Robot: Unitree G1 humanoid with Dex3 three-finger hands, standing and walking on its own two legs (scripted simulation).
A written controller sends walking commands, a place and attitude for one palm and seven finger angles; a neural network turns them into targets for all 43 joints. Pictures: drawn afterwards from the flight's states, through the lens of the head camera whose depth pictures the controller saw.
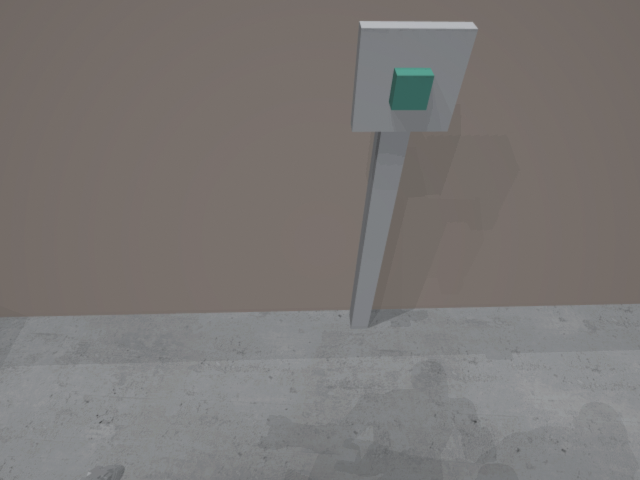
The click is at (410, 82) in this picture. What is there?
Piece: button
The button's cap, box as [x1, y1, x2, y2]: [389, 68, 433, 109]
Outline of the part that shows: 394,68 389,98 391,109 425,109 433,79 433,74 430,68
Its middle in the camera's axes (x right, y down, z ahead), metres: +0.15 -0.26 +0.67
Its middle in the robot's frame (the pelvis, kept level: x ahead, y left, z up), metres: +0.70 -0.11 +0.15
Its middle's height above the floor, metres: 0.92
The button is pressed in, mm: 0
